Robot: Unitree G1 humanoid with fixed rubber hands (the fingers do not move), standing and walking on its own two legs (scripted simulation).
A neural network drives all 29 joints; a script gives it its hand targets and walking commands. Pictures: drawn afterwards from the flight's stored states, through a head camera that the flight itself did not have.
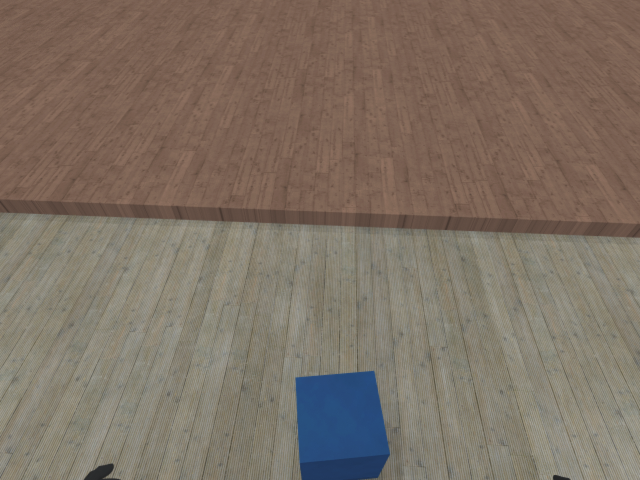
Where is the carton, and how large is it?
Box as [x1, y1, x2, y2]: [295, 371, 389, 479]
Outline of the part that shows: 373,371 295,377 299,461 302,479 361,479 377,477 389,454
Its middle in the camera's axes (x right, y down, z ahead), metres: +0.05 +0.52 +1.05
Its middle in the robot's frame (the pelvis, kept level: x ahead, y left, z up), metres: +0.38 -0.03 -0.66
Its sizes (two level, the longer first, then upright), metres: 0.210 0.200 0.250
